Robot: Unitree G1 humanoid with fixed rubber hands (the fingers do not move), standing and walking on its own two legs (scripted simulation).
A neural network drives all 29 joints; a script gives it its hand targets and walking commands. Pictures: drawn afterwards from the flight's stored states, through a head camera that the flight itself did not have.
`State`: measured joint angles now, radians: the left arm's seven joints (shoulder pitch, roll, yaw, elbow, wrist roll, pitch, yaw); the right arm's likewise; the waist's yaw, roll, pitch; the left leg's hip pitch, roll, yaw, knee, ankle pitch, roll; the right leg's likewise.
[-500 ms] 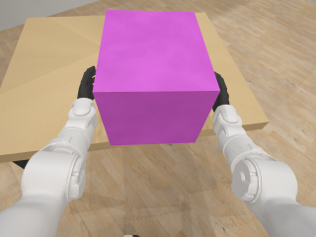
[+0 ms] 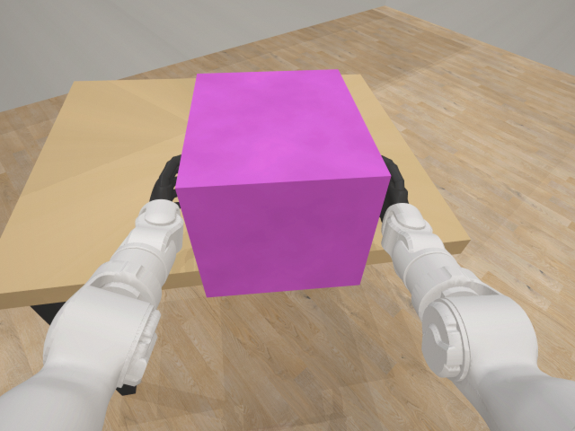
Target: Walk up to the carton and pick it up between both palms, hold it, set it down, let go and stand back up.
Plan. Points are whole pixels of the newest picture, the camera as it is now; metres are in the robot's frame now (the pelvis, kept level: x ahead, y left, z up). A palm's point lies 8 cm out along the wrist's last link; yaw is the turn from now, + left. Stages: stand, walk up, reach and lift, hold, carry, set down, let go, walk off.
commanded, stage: reach and lift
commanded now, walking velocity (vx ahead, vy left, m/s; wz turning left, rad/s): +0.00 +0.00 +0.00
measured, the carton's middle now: (276, 176) +0.52 +0.04 +0.08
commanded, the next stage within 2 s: none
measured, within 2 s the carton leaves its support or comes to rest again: neither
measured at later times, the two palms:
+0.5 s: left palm (148, 195) +0.38 +0.19 +0.16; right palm (421, 206) +0.37 -0.15 +0.16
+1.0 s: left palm (163, 197) +0.37 +0.17 +0.16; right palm (441, 192) +0.38 -0.16 +0.18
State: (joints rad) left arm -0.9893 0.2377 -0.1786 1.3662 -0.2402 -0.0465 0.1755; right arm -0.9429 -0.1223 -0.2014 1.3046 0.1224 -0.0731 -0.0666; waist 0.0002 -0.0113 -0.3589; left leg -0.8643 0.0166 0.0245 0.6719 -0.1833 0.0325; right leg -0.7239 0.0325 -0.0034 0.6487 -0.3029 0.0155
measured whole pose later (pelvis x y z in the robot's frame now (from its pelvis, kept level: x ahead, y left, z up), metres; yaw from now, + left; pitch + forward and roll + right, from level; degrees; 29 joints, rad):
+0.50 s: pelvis -0.05 +0.01 +0.00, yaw -1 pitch +17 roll -4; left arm -1.11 0.24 -0.22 1.24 -0.24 0.34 0.20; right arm -0.96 -0.19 -0.18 1.12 0.12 0.28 -0.05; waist 0.00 -0.03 -0.38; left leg -0.85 0.03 0.02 0.65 -0.11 0.04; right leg -0.72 0.04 0.00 0.65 -0.23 0.02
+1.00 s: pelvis -0.05 -0.01 +0.00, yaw +0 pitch +17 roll -3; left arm -1.03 0.24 -0.17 1.09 -0.24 0.42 0.21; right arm -0.99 -0.21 -0.18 1.04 0.15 0.40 -0.06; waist 0.00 -0.03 -0.40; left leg -0.83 0.03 0.02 0.61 -0.09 0.03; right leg -0.72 0.04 0.00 0.65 -0.23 0.01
